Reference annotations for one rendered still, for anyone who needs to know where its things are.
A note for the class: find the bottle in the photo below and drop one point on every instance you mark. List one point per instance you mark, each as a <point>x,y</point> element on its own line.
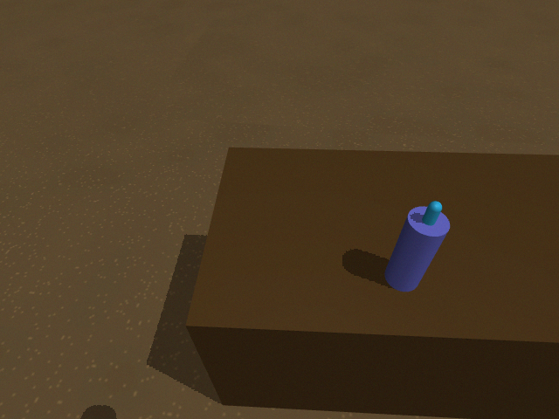
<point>423,232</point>

